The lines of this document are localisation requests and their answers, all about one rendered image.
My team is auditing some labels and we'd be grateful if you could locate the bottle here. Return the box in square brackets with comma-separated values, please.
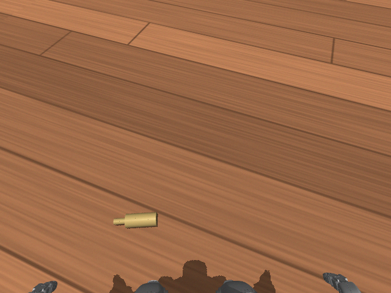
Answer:
[114, 212, 158, 228]

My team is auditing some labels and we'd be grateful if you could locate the right robot hand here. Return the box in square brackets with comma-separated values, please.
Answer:
[323, 273, 361, 293]

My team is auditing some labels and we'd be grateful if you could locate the left robot hand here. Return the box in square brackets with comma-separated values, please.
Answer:
[29, 281, 57, 293]

